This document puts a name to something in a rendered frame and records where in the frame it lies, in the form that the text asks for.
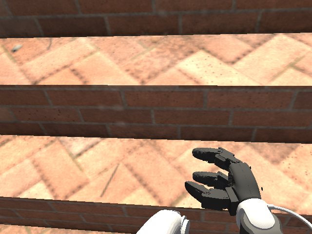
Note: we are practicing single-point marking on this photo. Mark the left robot thigh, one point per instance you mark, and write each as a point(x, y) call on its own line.
point(166, 222)

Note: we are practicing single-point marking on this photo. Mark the robot right hand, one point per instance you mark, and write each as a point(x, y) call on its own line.
point(228, 190)

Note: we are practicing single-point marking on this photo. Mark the right robot forearm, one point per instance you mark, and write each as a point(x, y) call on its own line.
point(254, 217)

